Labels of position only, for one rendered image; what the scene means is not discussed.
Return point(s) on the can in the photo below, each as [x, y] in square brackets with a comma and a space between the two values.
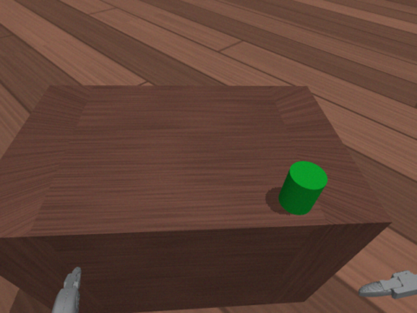
[304, 183]

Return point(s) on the right robot hand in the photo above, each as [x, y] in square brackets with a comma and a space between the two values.
[401, 284]

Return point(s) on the left robot hand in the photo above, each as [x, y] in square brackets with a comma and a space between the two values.
[67, 300]

